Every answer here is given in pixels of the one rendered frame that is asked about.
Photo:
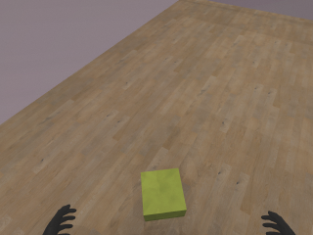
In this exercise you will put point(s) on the carton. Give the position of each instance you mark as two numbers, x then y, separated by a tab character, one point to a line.
162	194

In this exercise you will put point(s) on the robot left hand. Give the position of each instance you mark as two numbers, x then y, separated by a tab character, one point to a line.
54	226

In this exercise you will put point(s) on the robot right hand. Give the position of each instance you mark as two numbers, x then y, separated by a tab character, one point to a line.
280	226

